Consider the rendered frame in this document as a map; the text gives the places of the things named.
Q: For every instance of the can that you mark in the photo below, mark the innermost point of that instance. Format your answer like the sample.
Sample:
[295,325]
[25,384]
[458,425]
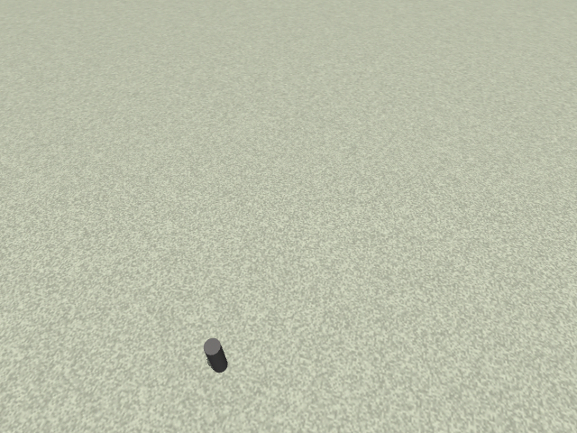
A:
[215,355]

